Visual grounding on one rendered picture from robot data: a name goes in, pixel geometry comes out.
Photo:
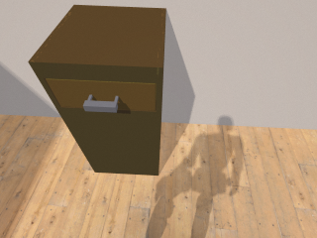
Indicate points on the drawer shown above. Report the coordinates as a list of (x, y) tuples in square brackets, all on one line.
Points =
[(132, 95)]

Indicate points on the cabinet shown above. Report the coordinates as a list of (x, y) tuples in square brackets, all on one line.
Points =
[(109, 43)]

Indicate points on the handle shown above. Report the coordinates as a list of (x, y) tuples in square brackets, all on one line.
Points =
[(90, 105)]

